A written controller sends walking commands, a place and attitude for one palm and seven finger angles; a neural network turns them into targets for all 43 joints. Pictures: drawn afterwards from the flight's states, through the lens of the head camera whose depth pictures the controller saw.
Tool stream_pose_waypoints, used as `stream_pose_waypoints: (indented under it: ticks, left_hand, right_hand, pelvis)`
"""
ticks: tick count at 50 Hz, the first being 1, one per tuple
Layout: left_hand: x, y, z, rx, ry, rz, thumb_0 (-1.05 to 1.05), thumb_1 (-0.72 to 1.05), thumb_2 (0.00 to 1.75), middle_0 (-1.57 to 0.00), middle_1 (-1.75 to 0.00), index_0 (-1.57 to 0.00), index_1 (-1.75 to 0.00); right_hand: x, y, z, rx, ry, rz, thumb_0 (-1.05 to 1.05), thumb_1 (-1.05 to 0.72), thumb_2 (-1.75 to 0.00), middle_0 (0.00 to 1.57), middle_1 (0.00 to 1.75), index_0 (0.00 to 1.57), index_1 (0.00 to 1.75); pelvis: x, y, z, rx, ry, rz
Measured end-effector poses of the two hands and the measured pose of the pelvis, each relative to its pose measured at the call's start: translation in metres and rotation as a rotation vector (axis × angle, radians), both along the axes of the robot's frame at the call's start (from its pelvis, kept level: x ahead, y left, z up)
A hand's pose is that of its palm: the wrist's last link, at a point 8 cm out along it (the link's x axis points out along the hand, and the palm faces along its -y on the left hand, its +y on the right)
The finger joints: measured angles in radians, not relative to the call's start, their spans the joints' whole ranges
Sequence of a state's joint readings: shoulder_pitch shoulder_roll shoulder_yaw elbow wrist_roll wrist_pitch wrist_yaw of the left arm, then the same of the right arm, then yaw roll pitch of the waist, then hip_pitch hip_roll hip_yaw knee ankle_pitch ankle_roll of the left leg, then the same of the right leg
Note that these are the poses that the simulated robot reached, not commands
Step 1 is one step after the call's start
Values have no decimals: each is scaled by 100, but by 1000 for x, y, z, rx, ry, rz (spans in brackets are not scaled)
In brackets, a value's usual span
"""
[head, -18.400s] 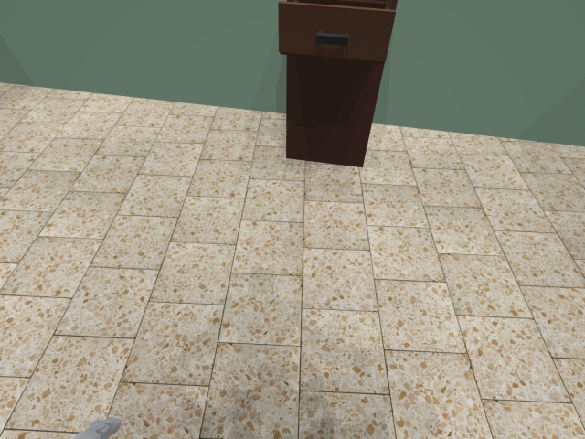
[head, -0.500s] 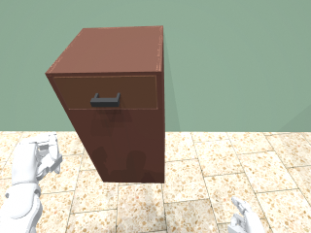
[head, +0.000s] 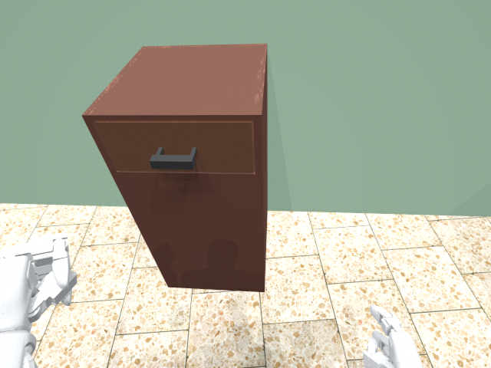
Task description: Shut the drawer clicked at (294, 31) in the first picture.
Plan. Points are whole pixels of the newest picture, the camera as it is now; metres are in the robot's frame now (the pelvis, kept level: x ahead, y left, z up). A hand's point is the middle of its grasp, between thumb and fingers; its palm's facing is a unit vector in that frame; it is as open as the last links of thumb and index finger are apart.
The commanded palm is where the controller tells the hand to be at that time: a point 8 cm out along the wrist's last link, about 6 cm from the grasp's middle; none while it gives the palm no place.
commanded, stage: step back with the hand held close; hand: left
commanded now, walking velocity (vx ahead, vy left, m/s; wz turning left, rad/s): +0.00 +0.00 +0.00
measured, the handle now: (175, 156) +0.58 +0.26 +0.02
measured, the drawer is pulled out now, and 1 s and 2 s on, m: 0.00 0.00 0.00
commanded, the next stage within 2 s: stop stepping back and stand still in 1.26 s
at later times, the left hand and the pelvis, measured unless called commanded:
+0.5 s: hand (41, 288) +0.16 +0.26 +0.15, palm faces +0.26 -0.82 -0.52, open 3.2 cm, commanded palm +0.10 +0.31 +0.17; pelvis -0.04 +0.03 -0.01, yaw -2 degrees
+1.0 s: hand out of the picture +0.07 +0.30 +0.17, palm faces +0.38 -0.80 -0.47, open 3.2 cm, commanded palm -0.01 +0.33 +0.17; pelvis -0.13 +0.05 -0.01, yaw +1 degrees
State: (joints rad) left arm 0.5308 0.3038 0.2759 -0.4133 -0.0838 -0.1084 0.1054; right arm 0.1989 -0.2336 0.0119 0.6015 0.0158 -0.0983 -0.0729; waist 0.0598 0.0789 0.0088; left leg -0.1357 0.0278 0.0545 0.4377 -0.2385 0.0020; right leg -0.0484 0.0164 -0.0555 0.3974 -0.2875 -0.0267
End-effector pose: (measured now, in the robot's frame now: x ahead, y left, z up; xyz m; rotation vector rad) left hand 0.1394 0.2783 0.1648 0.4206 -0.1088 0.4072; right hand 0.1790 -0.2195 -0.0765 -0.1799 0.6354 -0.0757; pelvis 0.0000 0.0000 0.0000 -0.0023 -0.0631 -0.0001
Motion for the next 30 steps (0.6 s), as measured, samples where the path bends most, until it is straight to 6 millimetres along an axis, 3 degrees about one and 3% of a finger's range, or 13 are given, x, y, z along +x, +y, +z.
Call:
stream_pose_waypoints:
  ticks: [8,15,21,30]
  left_hand:
    - [17,6,21,110,-65,-66,1,89,90,-140,-160,-141,-160]
    - [24,11,1,108,56,-146,1,89,90,-140,-160,-140,-160]
    - [6,20,2,137,59,-182,1,89,89,-140,-160,-140,-160]
    - [-44,34,16,188,-42,-132,1,89,89,-140,-160,-140,-160]
  right_hand:
    - [-6,-2,1,-13,43,-26,1,-90,-90,20,30,20,30]
    - [-30,-7,-1,-27,110,-115,1,-90,-90,20,30,20,30]
    - [-54,1,0,-60,148,-131,1,-90,-90,20,30,20,30]
    - [-76,24,-2,-41,76,-76,1,-90,-90,20,30,20,30]
  pelvis:
    - [0,5,0,-10,36,-20]
    - [-11,21,-1,-6,73,-42]
    - [-27,29,-3,-9,81,-38]
    - [-63,37,-11,-13,64,-25]
